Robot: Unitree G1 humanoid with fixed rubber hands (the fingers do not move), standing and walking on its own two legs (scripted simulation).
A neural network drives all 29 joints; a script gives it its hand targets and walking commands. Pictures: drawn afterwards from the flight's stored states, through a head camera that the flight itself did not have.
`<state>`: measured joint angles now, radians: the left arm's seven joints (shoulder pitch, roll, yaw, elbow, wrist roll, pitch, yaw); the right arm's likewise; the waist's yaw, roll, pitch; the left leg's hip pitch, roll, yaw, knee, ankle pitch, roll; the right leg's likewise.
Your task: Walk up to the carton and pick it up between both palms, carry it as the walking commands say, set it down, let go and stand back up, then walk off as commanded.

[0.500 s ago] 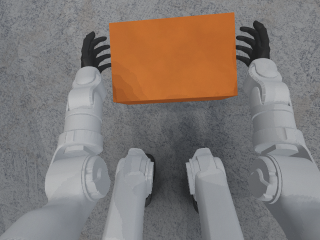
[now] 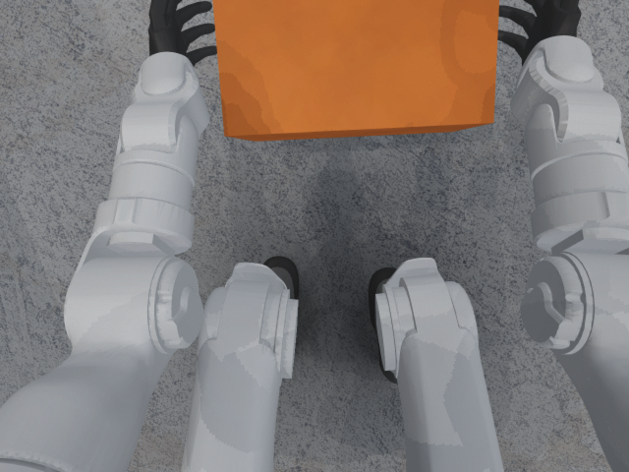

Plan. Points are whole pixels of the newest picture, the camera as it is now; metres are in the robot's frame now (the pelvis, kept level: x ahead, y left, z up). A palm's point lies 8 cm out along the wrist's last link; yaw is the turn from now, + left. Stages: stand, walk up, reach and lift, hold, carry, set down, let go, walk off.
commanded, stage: set down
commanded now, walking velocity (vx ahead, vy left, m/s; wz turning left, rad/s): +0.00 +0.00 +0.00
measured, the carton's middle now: (351, 55) +0.56 -0.02 -0.23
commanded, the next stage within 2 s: none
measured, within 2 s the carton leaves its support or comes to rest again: rests again in 1.28 s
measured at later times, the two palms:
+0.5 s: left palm (194, 78) +0.53 +0.17 -0.22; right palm (499, 63) +0.54 -0.20 -0.22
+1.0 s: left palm (190, 72) +0.54 +0.17 -0.21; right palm (508, 58) +0.55 -0.20 -0.20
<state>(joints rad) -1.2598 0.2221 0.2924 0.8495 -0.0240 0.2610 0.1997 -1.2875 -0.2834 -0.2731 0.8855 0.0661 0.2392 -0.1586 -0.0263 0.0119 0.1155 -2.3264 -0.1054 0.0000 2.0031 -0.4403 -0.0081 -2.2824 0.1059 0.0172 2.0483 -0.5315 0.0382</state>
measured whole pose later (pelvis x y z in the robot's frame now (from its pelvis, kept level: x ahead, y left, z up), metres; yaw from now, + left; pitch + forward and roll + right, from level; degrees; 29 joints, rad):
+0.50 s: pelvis +0.01 -0.02 -0.04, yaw +0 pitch +29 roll +2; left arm -1.40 0.36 0.17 1.02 -0.18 0.18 0.14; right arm -1.46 -0.36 -0.07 1.02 0.22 0.20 -0.23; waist 0.00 0.00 0.52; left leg -2.18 -0.07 0.00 2.22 -0.55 -0.05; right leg -2.17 0.07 -0.05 2.28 -0.61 -0.06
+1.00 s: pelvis +0.00 +0.00 -0.05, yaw -1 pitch +32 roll +0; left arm -1.43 0.34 0.17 1.15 -0.17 0.15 0.15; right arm -1.50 -0.41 -0.09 1.20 0.19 0.15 -0.05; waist 0.00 0.02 0.41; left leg -2.26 -0.04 0.05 2.23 -0.52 0.02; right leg -2.23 0.05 -0.02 2.27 -0.59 -0.01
